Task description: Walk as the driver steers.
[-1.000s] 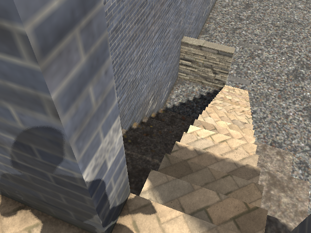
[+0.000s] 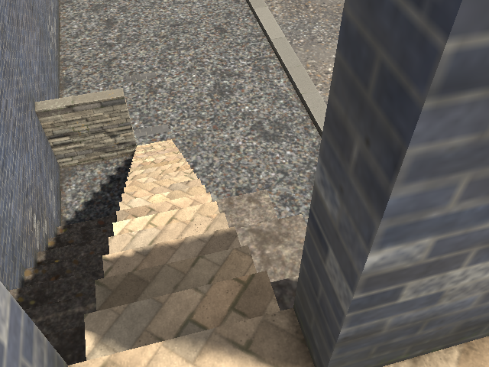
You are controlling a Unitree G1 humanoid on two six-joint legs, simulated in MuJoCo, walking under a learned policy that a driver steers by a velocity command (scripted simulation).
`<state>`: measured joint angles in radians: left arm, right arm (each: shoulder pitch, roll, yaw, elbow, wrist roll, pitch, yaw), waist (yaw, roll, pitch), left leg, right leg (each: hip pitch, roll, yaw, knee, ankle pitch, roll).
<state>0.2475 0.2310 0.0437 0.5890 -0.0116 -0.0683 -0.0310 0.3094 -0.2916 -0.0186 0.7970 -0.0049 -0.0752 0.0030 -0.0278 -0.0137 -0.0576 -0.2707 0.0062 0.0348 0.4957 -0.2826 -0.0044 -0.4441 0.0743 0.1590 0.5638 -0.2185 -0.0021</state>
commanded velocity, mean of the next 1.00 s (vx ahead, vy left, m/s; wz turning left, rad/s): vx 0.03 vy -0.07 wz -0.05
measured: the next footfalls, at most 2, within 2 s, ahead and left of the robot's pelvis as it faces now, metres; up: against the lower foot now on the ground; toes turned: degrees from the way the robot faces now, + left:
right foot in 0.82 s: +0.07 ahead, -0.18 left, +0.00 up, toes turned +1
left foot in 1.24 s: +0.05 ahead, -0.01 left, +0.00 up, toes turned -3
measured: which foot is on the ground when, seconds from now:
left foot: down 0.00-0.82, up 0.84-1.00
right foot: down 0.00-0.58, up 0.60-0.80, down 0.82-1.00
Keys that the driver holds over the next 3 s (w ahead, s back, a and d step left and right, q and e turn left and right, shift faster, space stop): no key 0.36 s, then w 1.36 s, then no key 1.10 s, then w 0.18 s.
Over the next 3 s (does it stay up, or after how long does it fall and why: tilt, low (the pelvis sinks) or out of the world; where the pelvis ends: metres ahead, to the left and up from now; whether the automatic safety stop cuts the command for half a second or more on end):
stays up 0.02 -0.11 0.01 its command is cut before an obstacle after 0.4 s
